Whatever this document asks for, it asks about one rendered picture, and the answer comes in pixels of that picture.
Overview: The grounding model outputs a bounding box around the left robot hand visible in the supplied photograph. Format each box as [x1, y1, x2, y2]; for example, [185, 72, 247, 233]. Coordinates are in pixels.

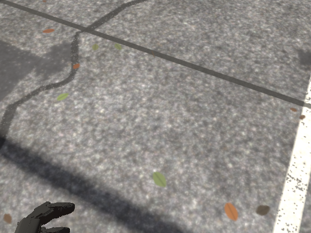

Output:
[15, 201, 75, 233]

